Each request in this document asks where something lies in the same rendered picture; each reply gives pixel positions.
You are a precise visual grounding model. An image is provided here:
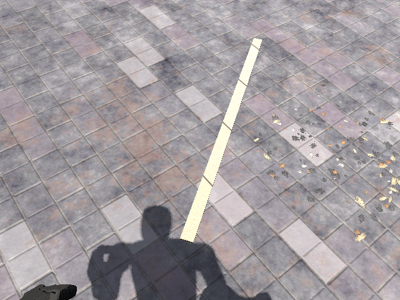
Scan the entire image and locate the left robot hand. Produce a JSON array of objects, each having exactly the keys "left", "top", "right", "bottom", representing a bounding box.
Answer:
[{"left": 20, "top": 284, "right": 77, "bottom": 300}]

